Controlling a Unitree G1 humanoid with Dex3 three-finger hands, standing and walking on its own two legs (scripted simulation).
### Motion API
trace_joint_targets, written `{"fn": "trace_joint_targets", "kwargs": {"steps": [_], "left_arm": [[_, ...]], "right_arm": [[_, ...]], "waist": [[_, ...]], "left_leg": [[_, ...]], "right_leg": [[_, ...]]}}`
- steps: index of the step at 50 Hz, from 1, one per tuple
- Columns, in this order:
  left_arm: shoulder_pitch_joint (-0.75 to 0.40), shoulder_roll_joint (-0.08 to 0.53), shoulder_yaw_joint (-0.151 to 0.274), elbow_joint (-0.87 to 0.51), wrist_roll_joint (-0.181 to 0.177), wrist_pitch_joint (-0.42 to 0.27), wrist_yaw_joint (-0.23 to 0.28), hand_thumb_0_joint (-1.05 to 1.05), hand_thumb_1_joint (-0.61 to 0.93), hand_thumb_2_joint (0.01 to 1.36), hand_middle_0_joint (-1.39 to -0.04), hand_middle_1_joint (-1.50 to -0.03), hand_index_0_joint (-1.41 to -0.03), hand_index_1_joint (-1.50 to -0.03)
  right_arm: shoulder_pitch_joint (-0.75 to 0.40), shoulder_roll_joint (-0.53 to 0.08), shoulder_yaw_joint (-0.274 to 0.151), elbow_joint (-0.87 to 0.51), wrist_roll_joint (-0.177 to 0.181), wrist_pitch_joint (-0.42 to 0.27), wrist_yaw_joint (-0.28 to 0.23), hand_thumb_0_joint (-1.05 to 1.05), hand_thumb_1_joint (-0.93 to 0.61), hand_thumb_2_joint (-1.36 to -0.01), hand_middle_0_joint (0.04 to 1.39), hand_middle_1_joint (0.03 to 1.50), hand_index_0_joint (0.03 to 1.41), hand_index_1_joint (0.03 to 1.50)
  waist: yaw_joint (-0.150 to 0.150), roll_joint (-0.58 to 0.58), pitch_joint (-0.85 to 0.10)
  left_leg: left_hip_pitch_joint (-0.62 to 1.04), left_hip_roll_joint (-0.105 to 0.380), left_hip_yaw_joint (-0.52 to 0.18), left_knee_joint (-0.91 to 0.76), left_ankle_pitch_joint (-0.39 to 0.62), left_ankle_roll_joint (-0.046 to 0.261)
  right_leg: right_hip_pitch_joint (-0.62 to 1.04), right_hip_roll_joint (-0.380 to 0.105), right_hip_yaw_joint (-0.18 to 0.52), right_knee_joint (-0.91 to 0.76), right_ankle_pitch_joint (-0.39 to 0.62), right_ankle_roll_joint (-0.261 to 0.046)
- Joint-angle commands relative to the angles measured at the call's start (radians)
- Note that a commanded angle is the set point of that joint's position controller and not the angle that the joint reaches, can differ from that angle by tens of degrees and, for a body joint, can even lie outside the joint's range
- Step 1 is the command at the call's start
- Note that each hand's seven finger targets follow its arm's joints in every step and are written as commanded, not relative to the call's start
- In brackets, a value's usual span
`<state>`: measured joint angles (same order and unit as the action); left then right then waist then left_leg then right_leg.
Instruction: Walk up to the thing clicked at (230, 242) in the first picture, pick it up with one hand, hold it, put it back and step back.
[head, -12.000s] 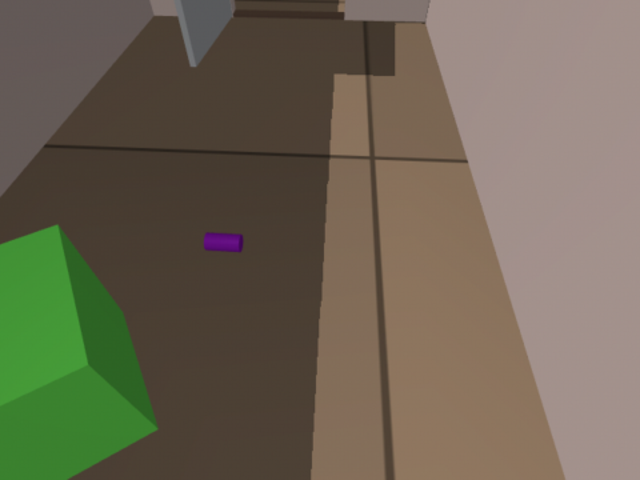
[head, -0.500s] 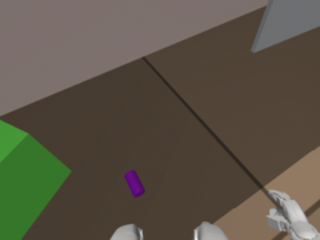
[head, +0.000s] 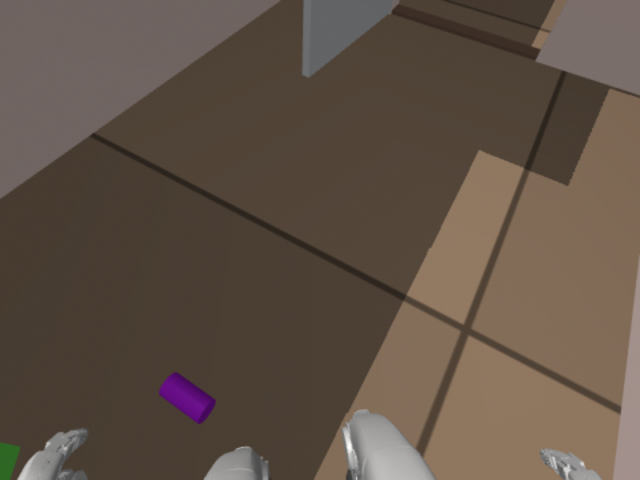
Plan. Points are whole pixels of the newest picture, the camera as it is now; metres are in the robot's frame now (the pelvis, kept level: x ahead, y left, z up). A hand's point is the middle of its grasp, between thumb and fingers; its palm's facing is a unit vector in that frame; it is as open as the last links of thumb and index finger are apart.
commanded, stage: walk up
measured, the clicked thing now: (187, 397) +0.37 +0.33 -0.72
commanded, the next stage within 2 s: stand in 1.38 s
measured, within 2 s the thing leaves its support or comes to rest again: neither
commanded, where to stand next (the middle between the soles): +0.10 -0.03 m, yaw -27 degrees
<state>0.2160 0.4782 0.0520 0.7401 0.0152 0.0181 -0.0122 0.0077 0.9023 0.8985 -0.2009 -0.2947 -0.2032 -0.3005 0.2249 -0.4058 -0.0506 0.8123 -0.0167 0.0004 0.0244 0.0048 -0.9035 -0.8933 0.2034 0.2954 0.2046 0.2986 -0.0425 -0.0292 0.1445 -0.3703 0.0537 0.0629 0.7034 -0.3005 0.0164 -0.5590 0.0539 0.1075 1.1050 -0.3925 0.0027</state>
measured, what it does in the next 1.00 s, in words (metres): steps on the spot, turning right: right foot, then left foot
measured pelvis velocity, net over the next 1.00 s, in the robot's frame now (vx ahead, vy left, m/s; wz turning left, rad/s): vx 0.04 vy -0.01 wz -0.46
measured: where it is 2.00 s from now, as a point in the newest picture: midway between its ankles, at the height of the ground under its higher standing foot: outside the picture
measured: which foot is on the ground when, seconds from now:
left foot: down 0.00-0.20, up 0.22-0.46, down 0.48-1.00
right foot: up 0.00-0.16, down 0.18-0.50, up 0.52-0.72, down 0.74-1.00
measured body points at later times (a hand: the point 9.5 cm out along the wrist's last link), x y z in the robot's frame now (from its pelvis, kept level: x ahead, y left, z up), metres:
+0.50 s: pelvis +0.02 +0.00 -0.01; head +0.04 -0.01 +0.44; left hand +0.19 +0.30 -0.12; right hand +0.01 -0.33 -0.12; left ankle +0.13 +0.10 -0.72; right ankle -0.01 -0.15 -0.72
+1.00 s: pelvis +0.04 -0.01 +0.00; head +0.06 -0.03 +0.45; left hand +0.24 +0.24 -0.12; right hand -0.03 -0.33 -0.12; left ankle +0.13 +0.11 -0.72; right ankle +0.00 -0.12 -0.72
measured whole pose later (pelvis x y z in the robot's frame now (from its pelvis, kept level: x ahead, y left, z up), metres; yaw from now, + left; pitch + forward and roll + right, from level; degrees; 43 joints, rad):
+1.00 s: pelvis +0.04 -0.01 +0.00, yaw -27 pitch -2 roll +0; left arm 0.20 0.37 0.01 0.96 0.00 -0.02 0.00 0.01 0.90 0.90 -0.20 -0.30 -0.20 -0.30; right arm 0.16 -0.41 -0.02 0.98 0.00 -0.02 0.01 0.00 -0.91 -0.89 0.20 0.30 0.20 0.30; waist 0.00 0.02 0.10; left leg -0.34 0.07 0.04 0.71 -0.33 -0.03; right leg -0.33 0.03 0.06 0.72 -0.36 0.00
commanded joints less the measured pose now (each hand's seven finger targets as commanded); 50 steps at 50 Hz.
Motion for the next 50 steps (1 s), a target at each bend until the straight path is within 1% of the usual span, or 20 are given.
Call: {"fn": "trace_joint_targets", "kwargs": {"steps": [1, 5, 9, 10, 11, 12, 14, 22, 23, 24, 25, 26, 30, 36, 37, 38, 39, 45, 47, 50], "left_arm": [[0.04, 0.161, 0.071, -0.058, -0.01, -0.024, -0.018, 0.0, 0.9, 0.9, -0.2, -0.3, -0.2, -0.3], [0.024, 0.156, 0.067, -0.036, 0.0, -0.043, -0.015, 0.0, 0.9, 0.9, -0.2, -0.3, -0.2, -0.3], [0.172, 0.159, 0.085, 0.058, 0.01, -0.076, 0.012, 0.0, 0.9, 0.9, -0.2, -0.3, -0.2, -0.3], [0.213, 0.232, 0.11, 0.058, 0.019, -0.083, 0.022, 0.0, 0.9, 0.9, -0.2, -0.3, -0.2, -0.3], [0.189, 0.317, 0.122, 0.032, 0.018, -0.085, 0.028, 0.0, 0.9, 0.9, -0.2, -0.3, -0.2, -0.3], [0.166, 0.313, 0.122, 0.022, 0.008, -0.084, 0.03, 0.0, 0.9, 0.9, -0.2, -0.3, -0.2, -0.3], [0.098, 0.238, 0.093, 0.013, -0.011, -0.083, 0.038, 0.0, 0.9, 0.9, -0.2, -0.3, -0.2, -0.3], [-0.015, 0.191, 0.048, -0.01, -0.015, -0.061, 0.037, 0.0, 0.9, 0.9, -0.2, -0.3, -0.2, -0.3], [0.002, 0.148, 0.034, -0.013, -0.016, -0.055, 0.039, 0.0, 0.9, 0.9, -0.2, -0.3, -0.2, -0.3], [0.03, 0.086, 0.017, -0.021, -0.024, -0.055, 0.042, 0.0, 0.9, 0.9, -0.2, -0.3, -0.2, -0.3], [0.085, 0.123, 0.021, -0.001, -0.025, -0.051, 0.054, 0.0, 0.9, 0.9, -0.2, -0.3, -0.2, -0.3], [0.07, 0.189, 0.033, 0.027, -0.016, -0.053, 0.062, 0.0, 0.9, 0.9, -0.2, -0.3, -0.2, -0.3], [0.127, 0.17, 0.052, 0.089, -0.018, -0.057, 0.025, 0.0, 0.9, 0.9, -0.2, -0.3, -0.2, -0.3], [0.16, 0.121, 0.065, 0.13, 0.006, -0.066, 0.025, 0.0, 0.9, 0.9, -0.2, -0.3, -0.2, -0.3], [0.143, 0.157, 0.078, 0.125, 0.018, -0.071, 0.033, 0.0, 0.9, 0.9, -0.2, -0.3, -0.2, -0.3], [0.083, 0.235, 0.089, 0.09, 0.026, -0.08, 0.04, 0.0, 0.9, 0.9, -0.2, -0.3, -0.2, -0.3], [0.03, 0.275, 0.084, 0.078, 0.022, -0.078, 0.039, 0.0, 0.9, 0.9, -0.2, -0.3, -0.2, -0.3], [-0.056, 0.131, 0.024, 0.103, -0.015, -0.075, 0.033, 0.0, 0.9, 0.9, -0.2, -0.3, -0.2, -0.3], [-0.009, 0.108, 0.014, 0.138, -0.025, -0.067, 0.033, 0.0, 0.9, 0.9, -0.2, -0.3, -0.2, -0.3], [-0.04, 0.131, 0.015, 0.184, -0.018, -0.07, 0.032, 0.0, 0.9, 0.9, -0.2, -0.3, -0.2, -0.3]], "right_arm": [[0.019, -0.302, -0.095, -0.095, -0.013, -0.045, -0.011, 0.0, -0.9, -0.9, 0.2, 0.3, 0.2, 0.3], [0.056, -0.333, -0.104, -0.101, -0.022, -0.039, -0.003, 0.0, -0.9, -0.9, 0.2, 0.3, 0.2, 0.3], [0.039, -0.243, -0.072, -0.11, -0.008, -0.014, 0.002, 0.0, -0.9, -0.9, 0.2, 0.3, 0.2, 0.3], [0.045, -0.166, -0.047, -0.129, 0.0, -0.016, 0.001, 0.0, -0.9, -0.9, 0.2, 0.3, 0.2, 0.3], [-0.051, -0.176, -0.046, -0.159, 0.003, -0.014, -0.005, 0.0, -0.9, -0.9, 0.2, 0.3, 0.2, 0.3], [-0.071, -0.236, -0.063, -0.144, -0.003, -0.017, -0.016, 0.0, -0.9, -0.9, 0.2, 0.3, 0.2, 0.3], [-0.005, -0.237, -0.062, -0.079, 0.004, -0.029, -0.013, 0.0, -0.9, -0.9, 0.2, 0.3, 0.2, 0.3], [0.101, -0.206, -0.073, -0.009, 0.003, -0.035, -0.018, 0.0, -0.9, -0.9, 0.2, 0.3, 0.2, 0.3], [0.115, -0.227, -0.082, -0.012, -0.007, -0.04, -0.024, 0.0, -0.9, -0.9, 0.2, 0.3, 0.2, 0.3], [0.124, -0.298, -0.098, -0.021, -0.021, -0.046, -0.028, 0.0, -0.9, -0.9, 0.2, 0.3, 0.2, 0.3], [0.066, -0.348, -0.103, -0.048, -0.005, -0.047, -0.027, 0.0, -0.9, -0.9, 0.2, 0.3, 0.2, 0.3], [0.03, -0.363, -0.112, -0.043, 0.0, -0.044, -0.022, 0.0, -0.9, -0.9, 0.2, 0.3, 0.2, 0.3], [-0.053, -0.308, -0.084, -0.039, -0.006, -0.041, -0.026, 0.0, -0.9, -0.9, 0.2, 0.3, 0.2, 0.3], [-0.061, -0.238, -0.055, -0.037, -0.009, -0.009, -0.012, 0.0, -0.9, -0.9, 0.2, 0.3, 0.2, 0.3], [-0.031, -0.181, -0.037, -0.037, -0.001, -0.006, -0.014, 0.0, -0.9, -0.9, 0.2, 0.3, 0.2, 0.3], [-0.068, -0.117, -0.018, -0.053, 0.005, -0.005, -0.014, 0.0, -0.9, -0.9, 0.2, 0.3, 0.2, 0.3], [-0.124, -0.196, -0.039, -0.039, 0.007, -0.002, -0.032, 0.0, -0.9, -0.9, 0.2, 0.3, 0.2, 0.3], [0.009, -0.183, -0.026, 0.091, 0.012, -0.05, -0.035, 0.0, -0.9, -0.9, 0.2, 0.3, 0.2, 0.3], [-0.09, -0.248, -0.031, 0.076, 0.012, -0.056, -0.032, 0.0, -0.9, -0.9, 0.2, 0.3, 0.2, 0.3], [-0.14, -0.211, -0.009, 0.11, 0.019, -0.048, -0.027, 0.0, -0.9, -0.9, 0.2, 0.3, 0.2, 0.3]], "waist": [[-0.007, 0.241, -0.14], [-0.023, 0.253, -0.143], [0.066, 0.107, -0.193], [0.09, -0.105, -0.184], [0.113, -0.235, -0.123], [0.111, -0.155, -0.075], [0.063, -0.064, -0.085], [-0.027, -0.097, -0.104], [-0.04, -0.028, -0.116], [-0.036, 0.171, -0.144], [-0.004, 0.21, -0.157], [-0.004, 0.153, -0.12], [0.037, 0.228, -0.068], [0.069, 0.14, -0.171], [0.072, 0.027, -0.163], [0.068, -0.183, -0.099], [0.068, -0.126, -0.067], [-0.003, -0.064, -0.218], [0.049, 0.046, -0.229], [0.054, 0.032, -0.189]], "left_leg": [[0.18, 0.218, -0.276, -0.334, -0.23, 0.163], [0.19, 0.278, -0.251, -0.312, -0.194, 0.207], [-0.013, 0.183, -0.03, -0.003, -0.061, 0.094], [-0.224, 0.1, 0.042, 0.205, -0.162, 0.026], [-0.421, -0.005, -0.011, 0.291, -0.269, -0.014], [-0.408, 0.059, -0.113, 0.332, -0.264, -0.02], [-0.358, 0.066, -0.115, 0.298, -0.187, -0.012], [0.195, -0.049, -0.011, -0.013, 0.042, 0.018], [0.235, -0.014, -0.092, -0.129, -0.023, 0.034], [0.273, 0.186, -0.392, -0.273, -0.084, 0.093], [0.182, 0.401, -0.623, -0.381, -0.174, 0.24], [0.082, 0.428, -0.677, -0.411, -0.264, 0.288], [0.0, 0.243, -0.314, -0.346, -0.288, 0.172], [-0.045, 0.193, -0.137, -0.096, -0.133, 0.121], [-0.131, 0.15, -0.096, 0.033, -0.129, 0.073], [-0.28, 0.019, -0.015, 0.185, -0.205, -0.007], [-0.157, 0.04, -0.096, 0.236, -0.286, -0.002], [0.183, 0.038, -0.076, -0.113, 0.171, 0.022], [0.124, 0.19, -0.274, -0.191, 0.152, 0.106], [0.083, 0.115, -0.145, -0.159, 0.137, 0.053]], "right_leg": [[-0.04, -0.047, -0.051, -0.111, -0.044, 0.01], [0.059, -0.058, -0.125, -0.313, -0.14, 0.006], [0.462, -0.017, -0.143, -0.688, 0.085, -0.033], [0.57, -0.176, 0.188, -0.752, -0.083, -0.094], [0.538, -0.347, 0.555, -0.786, -0.161, -0.234], [0.483, -0.398, 0.581, -0.763, -0.111, -0.294], [0.479, -0.302, 0.381, -0.694, 0.042, -0.239], [0.013, -0.157, 0.161, -0.477, 0.29, -0.142], [-0.014, -0.107, 0.124, -0.367, 0.26, -0.107], [-0.089, 0.006, 0.056, -0.163, 0.127, -0.042], [-0.065, 0.03, -0.001, -0.021, -0.175, -0.015], [-0.019, -0.01, 0.043, 0.045, -0.204, -0.016], [0.041, -0.065, -0.051, -0.087, -0.085, -0.025], [0.344, -0.014, -0.131, -0.543, 0.051, -0.03], [0.396, -0.072, 0.021, -0.618, -0.015, -0.061], [0.331, -0.295, 0.461, -0.752, -0.154, -0.149], [0.162, -0.376, 0.525, -0.747, -0.105, -0.25], [0.203, -0.18, 0.11, -0.488, 0.475, -0.106], [0.239, -0.079, 0.019, -0.437, 0.244, -0.039], [0.309, -0.119, 0.084, -0.542, 0.263, -0.066]]}}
